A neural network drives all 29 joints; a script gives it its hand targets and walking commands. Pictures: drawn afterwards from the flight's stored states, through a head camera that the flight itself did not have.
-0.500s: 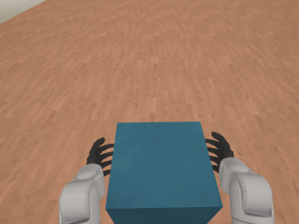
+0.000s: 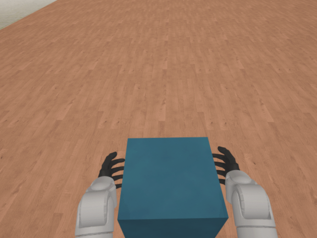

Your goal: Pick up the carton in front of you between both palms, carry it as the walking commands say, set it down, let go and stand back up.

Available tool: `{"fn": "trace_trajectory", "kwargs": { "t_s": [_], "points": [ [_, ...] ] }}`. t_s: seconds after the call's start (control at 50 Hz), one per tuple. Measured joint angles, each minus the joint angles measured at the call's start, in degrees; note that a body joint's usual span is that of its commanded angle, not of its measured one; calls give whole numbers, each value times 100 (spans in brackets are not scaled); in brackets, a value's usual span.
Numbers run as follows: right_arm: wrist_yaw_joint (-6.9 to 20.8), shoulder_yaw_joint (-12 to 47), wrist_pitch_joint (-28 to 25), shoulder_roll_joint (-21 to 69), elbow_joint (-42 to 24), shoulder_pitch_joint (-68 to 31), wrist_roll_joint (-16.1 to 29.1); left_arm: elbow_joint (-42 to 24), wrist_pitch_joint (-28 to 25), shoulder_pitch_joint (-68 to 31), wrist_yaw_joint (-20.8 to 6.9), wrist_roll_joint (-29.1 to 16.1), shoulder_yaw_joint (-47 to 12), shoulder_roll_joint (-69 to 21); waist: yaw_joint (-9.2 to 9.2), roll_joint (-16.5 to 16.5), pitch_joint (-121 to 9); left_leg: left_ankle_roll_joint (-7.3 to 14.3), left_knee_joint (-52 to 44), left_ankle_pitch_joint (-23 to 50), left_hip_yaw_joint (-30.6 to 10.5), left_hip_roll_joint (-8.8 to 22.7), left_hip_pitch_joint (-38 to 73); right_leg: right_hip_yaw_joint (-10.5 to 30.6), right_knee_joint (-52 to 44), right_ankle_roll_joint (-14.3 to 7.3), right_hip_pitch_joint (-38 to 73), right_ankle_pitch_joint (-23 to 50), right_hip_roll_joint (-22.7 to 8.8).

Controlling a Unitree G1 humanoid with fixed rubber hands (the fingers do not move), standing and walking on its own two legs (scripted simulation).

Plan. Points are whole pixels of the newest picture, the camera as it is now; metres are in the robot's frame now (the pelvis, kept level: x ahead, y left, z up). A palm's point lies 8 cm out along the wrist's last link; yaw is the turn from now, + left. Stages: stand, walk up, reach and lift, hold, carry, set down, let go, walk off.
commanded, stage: carry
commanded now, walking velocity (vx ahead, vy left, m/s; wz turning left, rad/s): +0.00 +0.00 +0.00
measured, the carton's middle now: (168, 196) +0.27 +0.00 -0.03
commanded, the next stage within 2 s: hold in 0.58 s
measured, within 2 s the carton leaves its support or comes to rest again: neither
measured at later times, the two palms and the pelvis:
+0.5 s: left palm (108, 186) +0.26 +0.15 +0.04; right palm (229, 179) +0.27 -0.15 +0.04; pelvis -0.02 +0.00 +0.00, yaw +0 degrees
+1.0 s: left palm (104, 203) +0.22 +0.15 +0.05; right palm (238, 196) +0.22 -0.15 +0.05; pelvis -0.07 +0.00 +0.01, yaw +0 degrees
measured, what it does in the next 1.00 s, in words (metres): shifts its weight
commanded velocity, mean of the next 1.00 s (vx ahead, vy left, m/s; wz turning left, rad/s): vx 0.00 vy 0.00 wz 0.00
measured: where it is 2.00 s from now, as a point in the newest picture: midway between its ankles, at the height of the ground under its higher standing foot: outside the picture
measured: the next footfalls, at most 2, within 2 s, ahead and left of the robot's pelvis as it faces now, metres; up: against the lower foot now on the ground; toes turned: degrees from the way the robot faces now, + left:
none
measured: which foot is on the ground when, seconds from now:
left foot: down 0.00-1.00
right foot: down 0.00-1.00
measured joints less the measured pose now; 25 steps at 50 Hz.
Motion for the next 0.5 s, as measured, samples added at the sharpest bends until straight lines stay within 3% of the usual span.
{"fn": "trace_trajectory", "kwargs": {
  "t_s": [0.28,0.38,0.5],
  "points": [
    [152,-488,-1549,76,1842,-604,-415,1834,-1571,-568,-127,378,461,-69,20,-6,181,34,-50,202,14,-9,-124,7,-67,-31,-120,215,-3],
    [133,-547,-1780,89,1856,-672,-371,1855,-1807,-639,-106,326,525,-82,22,-4,247,42,-31,231,14,-11,-184,7,-47,-36,-179,243,-10],
    [109,-450,-1590,70,1527,-567,-265,1535,-1624,-537,-81,227,425,-64,13,2,211,45,12,216,9,-10,-221,4,-11,-32,-211,230,-16]
  ]
}}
